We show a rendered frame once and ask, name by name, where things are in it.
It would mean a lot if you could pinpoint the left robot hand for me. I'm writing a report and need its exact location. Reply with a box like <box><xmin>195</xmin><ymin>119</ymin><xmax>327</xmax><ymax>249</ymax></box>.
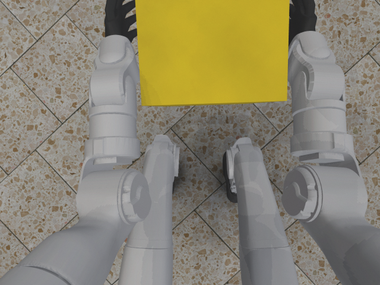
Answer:
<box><xmin>104</xmin><ymin>0</ymin><xmax>137</xmax><ymax>42</ymax></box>

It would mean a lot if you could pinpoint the right robot upper arm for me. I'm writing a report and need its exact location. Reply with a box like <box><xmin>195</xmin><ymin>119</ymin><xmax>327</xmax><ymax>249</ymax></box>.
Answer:
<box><xmin>281</xmin><ymin>164</ymin><xmax>380</xmax><ymax>285</ymax></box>

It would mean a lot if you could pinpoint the left robot upper arm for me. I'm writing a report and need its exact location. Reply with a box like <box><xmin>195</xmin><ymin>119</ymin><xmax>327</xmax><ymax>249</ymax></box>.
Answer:
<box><xmin>0</xmin><ymin>169</ymin><xmax>151</xmax><ymax>285</ymax></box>

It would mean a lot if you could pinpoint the left robot thigh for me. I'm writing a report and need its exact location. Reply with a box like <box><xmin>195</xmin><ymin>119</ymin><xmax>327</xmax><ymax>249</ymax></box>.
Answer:
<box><xmin>118</xmin><ymin>141</ymin><xmax>180</xmax><ymax>285</ymax></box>

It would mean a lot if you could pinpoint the right robot hand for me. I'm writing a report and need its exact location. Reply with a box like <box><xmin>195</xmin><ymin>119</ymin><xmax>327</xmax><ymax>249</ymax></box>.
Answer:
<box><xmin>289</xmin><ymin>0</ymin><xmax>317</xmax><ymax>45</ymax></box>

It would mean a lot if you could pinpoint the carton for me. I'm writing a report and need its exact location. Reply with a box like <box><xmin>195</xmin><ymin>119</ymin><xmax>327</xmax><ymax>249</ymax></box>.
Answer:
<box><xmin>135</xmin><ymin>0</ymin><xmax>290</xmax><ymax>106</ymax></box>

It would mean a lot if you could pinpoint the robot left forearm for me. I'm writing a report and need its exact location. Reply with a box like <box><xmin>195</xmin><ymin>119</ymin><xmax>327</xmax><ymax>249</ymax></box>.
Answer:
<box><xmin>76</xmin><ymin>35</ymin><xmax>141</xmax><ymax>212</ymax></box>

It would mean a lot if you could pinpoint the robot right forearm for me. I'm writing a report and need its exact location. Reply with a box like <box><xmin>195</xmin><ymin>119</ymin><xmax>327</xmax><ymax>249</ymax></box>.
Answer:
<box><xmin>287</xmin><ymin>31</ymin><xmax>368</xmax><ymax>206</ymax></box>

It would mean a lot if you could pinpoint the right robot shin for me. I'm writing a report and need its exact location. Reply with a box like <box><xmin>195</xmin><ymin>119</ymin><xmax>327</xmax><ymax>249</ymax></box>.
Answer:
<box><xmin>229</xmin><ymin>137</ymin><xmax>263</xmax><ymax>192</ymax></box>

